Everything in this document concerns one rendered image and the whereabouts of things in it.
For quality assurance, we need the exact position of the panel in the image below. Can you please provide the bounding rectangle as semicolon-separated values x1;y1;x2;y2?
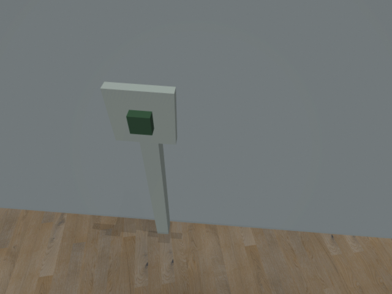
100;82;177;234

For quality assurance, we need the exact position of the button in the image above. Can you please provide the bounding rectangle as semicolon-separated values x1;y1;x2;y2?
126;110;154;135

